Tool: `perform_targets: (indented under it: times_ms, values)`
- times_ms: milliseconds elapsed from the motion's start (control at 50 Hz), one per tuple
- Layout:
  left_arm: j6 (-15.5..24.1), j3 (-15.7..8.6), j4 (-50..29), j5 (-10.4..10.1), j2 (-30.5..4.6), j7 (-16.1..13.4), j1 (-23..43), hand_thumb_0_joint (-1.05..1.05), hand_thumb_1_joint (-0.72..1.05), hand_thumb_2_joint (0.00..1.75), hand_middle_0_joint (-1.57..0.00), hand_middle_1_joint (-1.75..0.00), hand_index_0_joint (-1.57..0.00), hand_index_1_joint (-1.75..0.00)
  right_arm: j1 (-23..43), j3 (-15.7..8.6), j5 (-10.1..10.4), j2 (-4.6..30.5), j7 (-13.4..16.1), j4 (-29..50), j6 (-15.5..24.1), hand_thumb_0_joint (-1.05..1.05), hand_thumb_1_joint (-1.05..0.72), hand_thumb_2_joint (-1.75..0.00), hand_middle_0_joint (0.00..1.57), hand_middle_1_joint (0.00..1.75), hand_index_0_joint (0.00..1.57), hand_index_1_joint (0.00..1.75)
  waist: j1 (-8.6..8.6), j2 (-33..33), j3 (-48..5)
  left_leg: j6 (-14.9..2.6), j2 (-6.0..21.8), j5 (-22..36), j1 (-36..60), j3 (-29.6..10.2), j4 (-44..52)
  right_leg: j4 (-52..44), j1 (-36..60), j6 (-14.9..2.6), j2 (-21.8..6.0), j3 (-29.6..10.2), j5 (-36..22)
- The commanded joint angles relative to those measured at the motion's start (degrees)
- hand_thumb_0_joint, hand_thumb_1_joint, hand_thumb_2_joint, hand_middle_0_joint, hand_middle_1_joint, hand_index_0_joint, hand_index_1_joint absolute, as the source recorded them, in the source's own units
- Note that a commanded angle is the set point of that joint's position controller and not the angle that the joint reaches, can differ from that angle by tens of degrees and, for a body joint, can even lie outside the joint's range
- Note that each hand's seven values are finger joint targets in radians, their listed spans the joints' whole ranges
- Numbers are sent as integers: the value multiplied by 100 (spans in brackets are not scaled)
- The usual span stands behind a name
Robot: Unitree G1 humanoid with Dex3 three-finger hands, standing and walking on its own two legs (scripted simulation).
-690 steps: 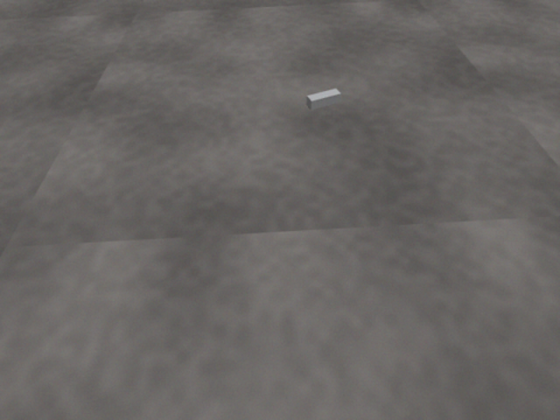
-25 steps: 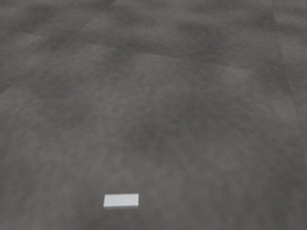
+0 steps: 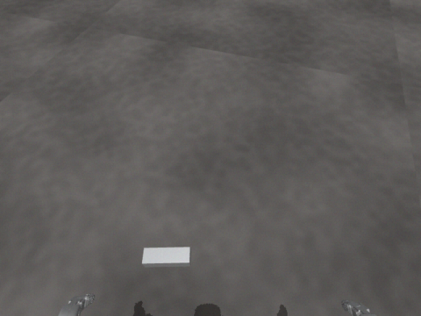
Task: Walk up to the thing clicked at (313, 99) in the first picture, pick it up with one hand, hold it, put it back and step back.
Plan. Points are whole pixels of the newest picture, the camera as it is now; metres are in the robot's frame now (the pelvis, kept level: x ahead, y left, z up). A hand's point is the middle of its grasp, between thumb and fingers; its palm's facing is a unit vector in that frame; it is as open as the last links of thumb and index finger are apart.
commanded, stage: rise first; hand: left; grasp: from above
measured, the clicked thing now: (167, 257) +0.43 +0.22 -0.74
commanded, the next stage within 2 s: none
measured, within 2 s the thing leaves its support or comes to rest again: neither
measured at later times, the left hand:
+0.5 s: hand out of the picture +0.14 +0.26 -0.21, palm faces -0.13 -0.90 -0.42, open 13.8 cm
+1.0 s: hand (116, 312) +0.17 +0.28 -0.34, palm faces -0.40 -0.67 -0.62, open 14.2 cm
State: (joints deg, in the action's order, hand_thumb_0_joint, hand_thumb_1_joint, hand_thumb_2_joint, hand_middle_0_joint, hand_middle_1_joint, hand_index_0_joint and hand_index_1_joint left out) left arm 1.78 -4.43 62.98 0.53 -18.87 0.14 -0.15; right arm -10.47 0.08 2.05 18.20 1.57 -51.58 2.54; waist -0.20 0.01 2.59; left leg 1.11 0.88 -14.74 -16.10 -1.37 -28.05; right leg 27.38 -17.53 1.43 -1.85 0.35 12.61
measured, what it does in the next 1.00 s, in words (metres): lowers itself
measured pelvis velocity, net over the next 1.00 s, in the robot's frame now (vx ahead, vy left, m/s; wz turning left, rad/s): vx -0.04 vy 0.00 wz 0.00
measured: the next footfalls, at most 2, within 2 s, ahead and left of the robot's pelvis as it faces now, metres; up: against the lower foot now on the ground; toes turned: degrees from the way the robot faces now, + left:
none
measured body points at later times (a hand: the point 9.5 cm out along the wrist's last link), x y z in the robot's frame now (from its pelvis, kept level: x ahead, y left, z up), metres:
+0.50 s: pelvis +0.00 +0.01 -0.07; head +0.09 +0.02 +0.37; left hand +0.15 +0.30 -0.18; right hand +0.15 -0.26 -0.17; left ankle +0.00 +0.13 -0.74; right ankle +0.02 -0.14 -0.74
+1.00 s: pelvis -0.04 +0.00 -0.19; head +0.11 +0.02 +0.23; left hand +0.19 +0.31 -0.30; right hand +0.16 -0.26 -0.29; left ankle +0.00 +0.13 -0.74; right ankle +0.02 -0.14 -0.74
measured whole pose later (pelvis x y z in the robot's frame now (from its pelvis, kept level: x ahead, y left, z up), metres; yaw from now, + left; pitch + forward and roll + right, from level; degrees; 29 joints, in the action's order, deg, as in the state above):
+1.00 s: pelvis -0.04 +0.00 -0.19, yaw +0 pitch +28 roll -2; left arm -1.2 -6.3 34.9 29.3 -23.3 -1.3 -0.5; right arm -7.3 -1.9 -0.1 16.5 -1.3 -32.4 12.2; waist -2.0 -0.1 -10.8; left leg 1.4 0.0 -38.5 -82.1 -3.2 -92.0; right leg 89.7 -83.0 1.9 -1.8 -0.2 35.2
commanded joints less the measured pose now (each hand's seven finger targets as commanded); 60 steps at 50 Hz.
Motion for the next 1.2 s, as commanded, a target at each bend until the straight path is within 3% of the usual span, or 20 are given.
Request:
perform_targets:
  times_ms: [0,20,60,80,120,200,260,360,400,440,620,680,760,840,880,960,1040,1080,1100,1180]
  values:
    - [65,-796,-254,484,-1457,125,-78,0,18,100,-3,-102,-5,-100,-453,-500,-134,718,57,888,209,0,-89,-90,20,30,20,30,145,-191,-1568,-92,-233,805,-686,272,-572,589,-13,-233,151,105,-700]
    - [11,-801,-600,556,-1454,145,-194,0,10,103,-1,-107,-3,-105,-410,-510,-123,682,49,1092,221,0,-88,-90,20,30,20,30,227,-337,-1779,-67,-238,947,-653,277,-578,646,101,-256,158,97,-792]
    - [-253,-649,-780,621,-1160,142,-342,0,-4,102,-1,-110,-4,-108,-298,-515,-74,641,45,1347,235,0,-90,-90,20,30,20,30,161,-360,-1510,-37,-237,837,-734,248,-503,577,-94,-253,207,132,-588]
    - [-392,-634,-1085,661,-1162,130,-125,0,-12,102,-2,-110,-4,-108,-226,-530,-63,657,34,1517,229,0,-90,-90,20,30,20,30,63,-273,-1493,-62,-215,683,-835,225,-547,583,-206,-246,219,129,-463]
    - [-666,-703,-1330,768,-1187,104,-277,0,-28,102,-4,-109,-5,-108,-138,-523,-38,642,-3,1764,229,0,-90,-90,20,30,20,30,84,-141,-1601,-59,-157,801,-928,172,-730,789,-341,-260,259,190,-466]
    - [-911,-655,-1755,915,-1026,48,-212,0,-49,99,-6,-110,-6,-110,-231,-518,-71,533,-33,2001,332,0,-87,-89,20,30,20,30,-57,53,-1527,-109,-147,429,-1516,193,-1358,1272,-1021,-210,253,199,-132]
    - [-882,-850,-2278,1023,-1168,35,-386,0,-54,100,-6,-110,-6,-110,-311,-562,-97,498,-55,2162,451,0,-87,-90,20,30,20,30,-37,-74,-1796,-125,-139,337,-1913,182,-1835,1774,-1425,-208,220,152,-70]
    - [-890,-704,-3449,1182,-1015,39,-646,0,-55,100,-6,-110,-6,-111,-366,-605,-124,453,-12,2402,591,0,-88,-90,20,30,20,30,-143,-334,-2299,-88,-62,713,-2018,140,-2315,2343,-1802,-240,203,123,-388]
    - [-968,-710,-3576,1187,-960,29,-904,0,-55,101,-6,-110,-5,-111,-307,-596,-144,470,-6,2428,633,0,-88,-90,20,30,20,30,-196,-380,-2173,-54,2,746,-2177,43,-2418,2543,-2115,-256,233,191,-236]
    - [-1037,-823,-3928,1279,-1106,0,-1167,0,-56,101,-6,-108,-5,-109,-273,-606,-154,440,-8,2525,672,0,-88,-90,20,30,20,30,-100,-465,-2323,-62,-7,695,-2261,32,-2564,2654,-2177,-260,218,185,-177]
    - [-1374,-677,-4540,1470,-917,-26,-1832,0,-55,97,-6,-108,-6,-108,-203,-567,-169,399,-47,2774,774,0,-89,-90,20,30,20,30,-156,-437,-2478,-81,-24,384,-2934,-17,-3162,3235,-2852,-272,228,214,97]
    - [-1344,-675,-4752,1532,-1035,-35,-1480,0,-58,98,-7,-108,-7,-108,-86,-531,-171,412,-60,2839,857,0,-91,-91,20,30,20,30,-233,-436,-2358,-104,-37,-71,-3356,-45,-3395,3451,-3245,-267,218,194,425]
    - [-1043,-617,-4364,1861,-1152,-64,-788,0,-57,98,-7,-108,-6,-109,4,-529,-180,420,-78,2820,988,0,-89,-90,20,30,20,30,-386,-235,-2173,-197,-116,-1044,-4232,29,-3966,3788,-3963,-231,194,111,1117]
    - [-554,-476,-3901,2401,-1223,-101,-209,0,-54,98,-6,-109,-6,-109,85,-579,-175,538,-146,2675,1139,0,-85,-89,20,30,20,30,-353,-236,-2624,-179,-154,-1286,-4870,10,-4615,4540,-4670,-252,190,60,1324]
    - [-275,-508,-3749,2692,-1406,-179,236,0,-54,98,-6,-108,-6,-109,116,-590,-170,613,-180,2580,1200,0,-86,-89,20,30,20,30,-299,-387,-2892,-145,-152,-1317,-5115,-40,-4892,4977,-5081,-268,178,43,1348]
    - [130,-616,-3228,3306,-1659,-412,501,0,-56,98,-7,-109,-7,-109,157,-635,-158,720,-243,2363,1222,0,-90,-90,20,30,20,30,-138,-571,-3449,-89,-178,-1004,-5556,-104,-5489,5809,-5784,-310,173,89,1128]
    - [368,-690,-3064,3742,-1973,-630,1167,0,-55,98,-6,-109,-7,-108,50,-733,-174,805,-309,2140,1136,0,-90,-90,20,30,20,30,-89,-584,-4146,-113,-219,-587,-5976,-33,-6172,6381,-6145,-328,171,98,804]
    - [451,-591,-2807,4021,-1960,-715,1549,0,-57,100,-7,-107,-6,-107,-35,-757,-193,820,-341,1991,1079,0,-91,-91,20,30,20,30,-178,-515,-4270,-142,-237,-549,-6279,13,-6522,6603,-6336,-319,172,121,748]
    - [511,-664,-2747,4117,-2109,-764,1863,0,-56,99,-6,-108,-7,-107,-100,-756,-208,831,-364,1926,1047,0,-92,-91,20,30,20,30,-189,-460,-4401,-163,-245,-533,-6418,36,-6705,6716,-6372,-312,173,120,715]
    - [713,-680,-2257,4558,-2394,-915,2635,0,-54,100,-6,-106,-7,-106,-198,-821,-267,880,-418,1775,929,0,-90,-90,20,30,20,30,-212,-319,-4612,-206,-277,-1039,-7074,95,-7189,7039,-6675,-281,153,148,1142]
